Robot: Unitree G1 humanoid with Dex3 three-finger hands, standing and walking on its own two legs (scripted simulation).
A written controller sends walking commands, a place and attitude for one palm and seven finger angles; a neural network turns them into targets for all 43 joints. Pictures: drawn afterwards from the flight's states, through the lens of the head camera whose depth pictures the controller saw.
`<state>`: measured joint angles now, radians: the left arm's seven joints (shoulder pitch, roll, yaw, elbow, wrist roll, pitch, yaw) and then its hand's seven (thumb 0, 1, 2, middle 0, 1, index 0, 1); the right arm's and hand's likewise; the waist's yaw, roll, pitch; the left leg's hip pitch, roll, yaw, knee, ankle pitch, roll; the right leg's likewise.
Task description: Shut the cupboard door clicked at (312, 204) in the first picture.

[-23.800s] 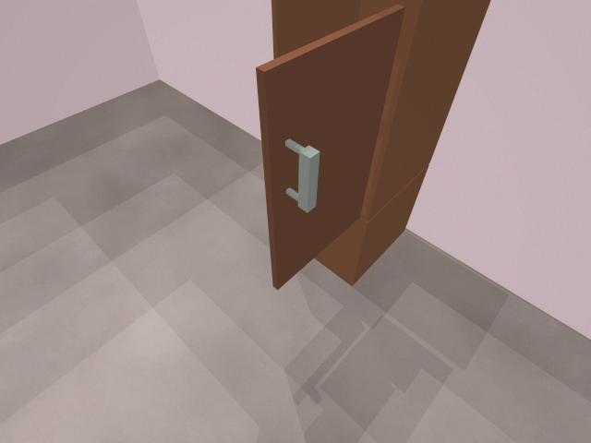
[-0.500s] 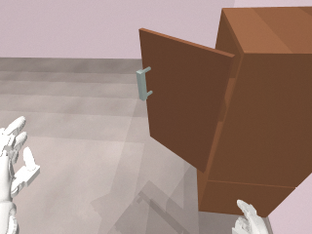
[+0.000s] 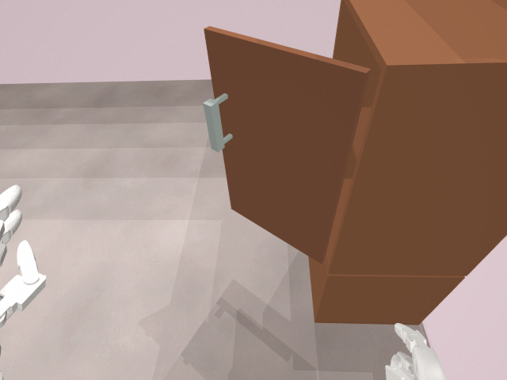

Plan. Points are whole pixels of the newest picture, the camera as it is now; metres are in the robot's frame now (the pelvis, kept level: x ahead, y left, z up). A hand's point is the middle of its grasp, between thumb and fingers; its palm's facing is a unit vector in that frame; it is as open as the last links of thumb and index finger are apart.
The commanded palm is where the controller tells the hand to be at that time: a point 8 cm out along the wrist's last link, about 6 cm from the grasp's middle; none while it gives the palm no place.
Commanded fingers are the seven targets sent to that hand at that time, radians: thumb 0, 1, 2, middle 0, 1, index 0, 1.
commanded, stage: step back with the hand held close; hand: left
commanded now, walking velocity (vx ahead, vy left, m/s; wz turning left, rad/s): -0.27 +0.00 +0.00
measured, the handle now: (220, 122) +0.67 +0.13 +0.04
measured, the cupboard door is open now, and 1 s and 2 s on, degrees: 54 54 54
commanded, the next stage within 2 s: stop stepping back and stand still in 1.06 s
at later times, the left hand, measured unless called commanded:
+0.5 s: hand out of the picture +0.13 +0.29 +0.16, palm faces +0.49 -0.75 -0.45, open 7.4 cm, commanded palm +0.06 +0.32 +0.18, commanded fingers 0.00 0.90 0.90 -0.20 -0.30 -0.20 -0.30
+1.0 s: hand out of the picture +0.09 +0.29 +0.17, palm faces +0.47 -0.77 -0.43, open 7.4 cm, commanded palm +0.03 +0.31 +0.18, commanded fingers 0.00 0.90 0.90 -0.20 -0.30 -0.20 -0.30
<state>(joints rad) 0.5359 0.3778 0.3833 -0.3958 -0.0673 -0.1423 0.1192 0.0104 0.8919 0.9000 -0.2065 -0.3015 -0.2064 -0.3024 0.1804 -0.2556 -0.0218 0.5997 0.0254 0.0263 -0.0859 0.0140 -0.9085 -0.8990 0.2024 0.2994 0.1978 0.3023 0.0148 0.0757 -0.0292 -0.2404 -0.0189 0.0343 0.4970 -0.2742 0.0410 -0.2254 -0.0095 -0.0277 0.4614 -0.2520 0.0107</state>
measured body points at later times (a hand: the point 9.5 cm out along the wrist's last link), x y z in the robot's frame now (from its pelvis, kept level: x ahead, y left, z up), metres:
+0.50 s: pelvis -0.07 +0.01 -0.02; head -0.06 +0.02 +0.43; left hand +0.10 +0.32 +0.18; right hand +0.10 -0.23 -0.09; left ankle -0.01 +0.09 -0.74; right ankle -0.01 -0.13 -0.74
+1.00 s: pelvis -0.12 +0.01 -0.01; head -0.09 +0.04 +0.44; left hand +0.05 +0.32 +0.20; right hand +0.07 -0.21 -0.08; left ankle -0.01 +0.09 -0.74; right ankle -0.26 -0.12 -0.72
